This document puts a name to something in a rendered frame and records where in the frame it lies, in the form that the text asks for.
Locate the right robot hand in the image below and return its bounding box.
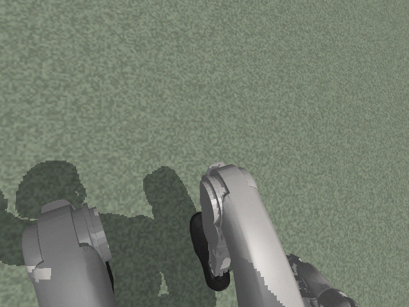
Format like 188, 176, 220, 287
286, 254, 333, 307

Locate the right robot foot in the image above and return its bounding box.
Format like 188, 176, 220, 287
190, 212, 230, 291

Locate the right robot arm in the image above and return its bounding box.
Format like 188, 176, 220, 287
317, 288, 359, 307

